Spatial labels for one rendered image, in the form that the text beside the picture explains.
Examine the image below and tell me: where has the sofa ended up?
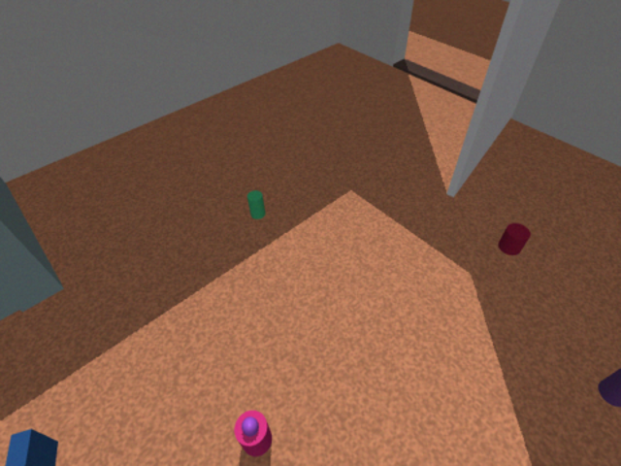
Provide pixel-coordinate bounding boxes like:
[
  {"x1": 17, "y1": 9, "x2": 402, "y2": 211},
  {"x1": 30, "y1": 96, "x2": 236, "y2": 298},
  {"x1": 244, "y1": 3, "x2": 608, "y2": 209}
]
[{"x1": 0, "y1": 177, "x2": 64, "y2": 320}]

